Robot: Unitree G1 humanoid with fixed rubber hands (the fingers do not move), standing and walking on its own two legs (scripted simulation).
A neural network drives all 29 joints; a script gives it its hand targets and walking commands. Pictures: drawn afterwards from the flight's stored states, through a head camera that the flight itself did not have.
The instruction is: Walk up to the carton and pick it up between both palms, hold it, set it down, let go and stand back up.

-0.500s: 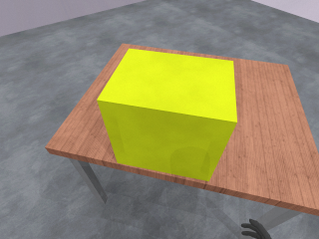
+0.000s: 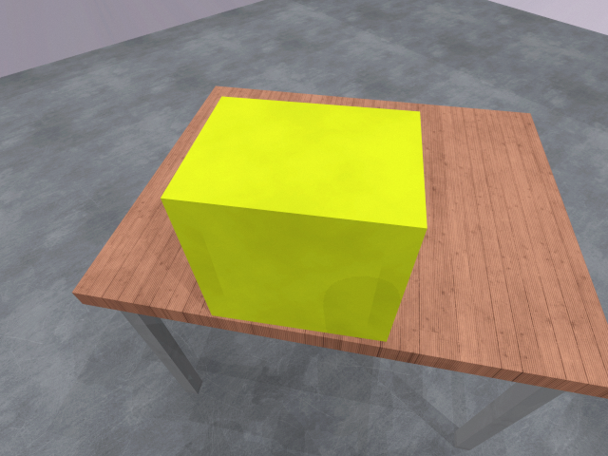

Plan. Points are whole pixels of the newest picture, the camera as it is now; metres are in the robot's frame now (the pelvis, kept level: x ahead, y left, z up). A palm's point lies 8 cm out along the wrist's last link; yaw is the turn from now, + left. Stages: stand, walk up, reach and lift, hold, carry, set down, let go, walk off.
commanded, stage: walk up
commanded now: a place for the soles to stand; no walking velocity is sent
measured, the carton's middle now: (306, 222) +0.46 +0.02 +0.03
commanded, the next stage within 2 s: none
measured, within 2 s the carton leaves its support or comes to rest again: neither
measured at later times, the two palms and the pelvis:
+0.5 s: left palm out of the picture +0.06 +0.36 -0.12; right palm out of the picture +0.01 -0.15 -0.12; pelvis -0.04 +0.10 -0.01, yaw -9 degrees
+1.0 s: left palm out of the picture +0.11 +0.31 -0.11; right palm out of the picture -0.04 -0.17 -0.12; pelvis -0.03 +0.09 +0.00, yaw -16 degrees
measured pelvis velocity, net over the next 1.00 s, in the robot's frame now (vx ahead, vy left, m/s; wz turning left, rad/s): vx -0.03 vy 0.09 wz -0.27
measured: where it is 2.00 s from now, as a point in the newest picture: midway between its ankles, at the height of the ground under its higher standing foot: outside the picture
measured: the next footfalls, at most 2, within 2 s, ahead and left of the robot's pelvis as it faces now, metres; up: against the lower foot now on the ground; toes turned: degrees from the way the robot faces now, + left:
left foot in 0.26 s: +0.04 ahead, +0.20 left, +0.00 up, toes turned -2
right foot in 0.56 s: +0.01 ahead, -0.03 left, +0.00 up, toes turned -13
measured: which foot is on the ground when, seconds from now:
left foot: down 0.00-0.00, up 0.02-0.24, down 0.26-1.00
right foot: down 0.00-0.26, up 0.28-0.54, down 0.56-1.00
